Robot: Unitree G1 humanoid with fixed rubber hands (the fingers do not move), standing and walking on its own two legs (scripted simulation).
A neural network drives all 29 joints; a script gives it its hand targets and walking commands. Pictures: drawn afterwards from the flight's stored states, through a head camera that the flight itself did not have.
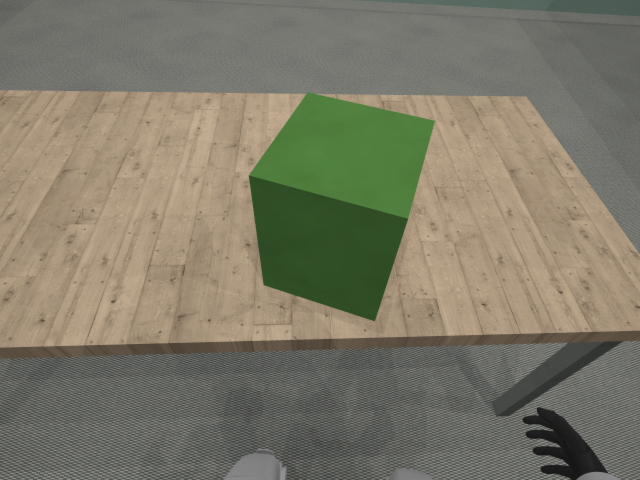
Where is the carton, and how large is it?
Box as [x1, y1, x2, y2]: [249, 92, 434, 320]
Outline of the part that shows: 308,92 249,174 263,283 265,285 374,320 408,217 434,121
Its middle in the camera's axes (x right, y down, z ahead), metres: +0.04 -0.05 +0.62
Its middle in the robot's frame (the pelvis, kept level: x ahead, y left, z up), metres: +0.51 -0.02 +0.03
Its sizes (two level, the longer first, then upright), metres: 0.210 0.200 0.250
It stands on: a table, 0.64 m high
